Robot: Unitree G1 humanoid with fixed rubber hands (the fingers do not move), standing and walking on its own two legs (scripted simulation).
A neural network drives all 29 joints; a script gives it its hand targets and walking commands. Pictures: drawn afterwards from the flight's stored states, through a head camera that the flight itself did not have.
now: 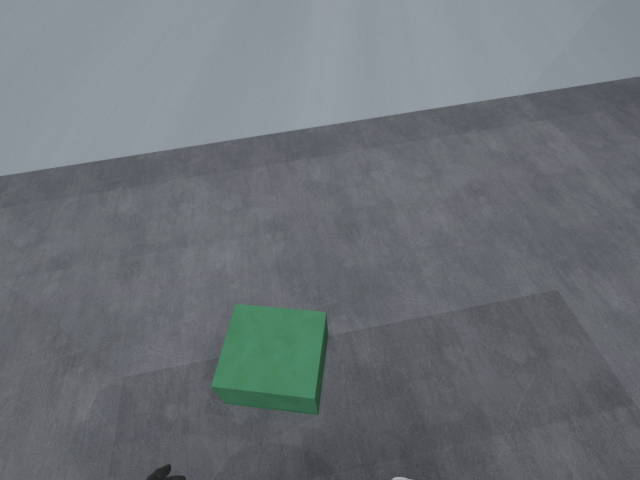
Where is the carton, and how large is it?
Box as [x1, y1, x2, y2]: [211, 304, 327, 414]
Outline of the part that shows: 236,304 211,384 212,388 225,403 317,414 327,340 327,325 325,312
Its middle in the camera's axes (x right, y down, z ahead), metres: -0.14 +0.38 +1.19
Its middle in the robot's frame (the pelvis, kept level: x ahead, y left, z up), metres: +0.57 +0.15 -0.69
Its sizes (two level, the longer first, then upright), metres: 0.292 0.261 0.160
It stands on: the floor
